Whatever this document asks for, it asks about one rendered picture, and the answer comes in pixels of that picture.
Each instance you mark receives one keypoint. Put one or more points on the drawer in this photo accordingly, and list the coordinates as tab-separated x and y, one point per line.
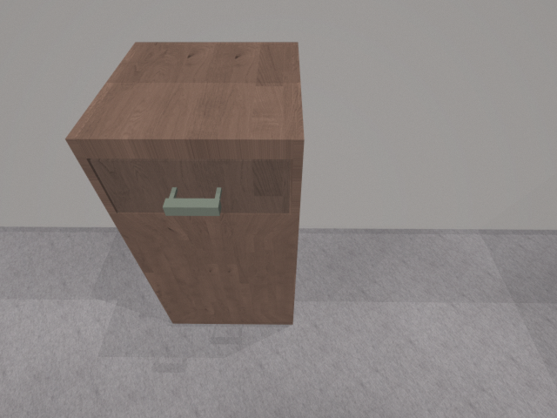
248	185

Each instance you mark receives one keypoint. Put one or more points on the handle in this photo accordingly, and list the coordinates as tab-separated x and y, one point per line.
192	207

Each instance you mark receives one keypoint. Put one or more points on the cabinet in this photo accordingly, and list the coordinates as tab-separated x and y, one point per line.
205	100

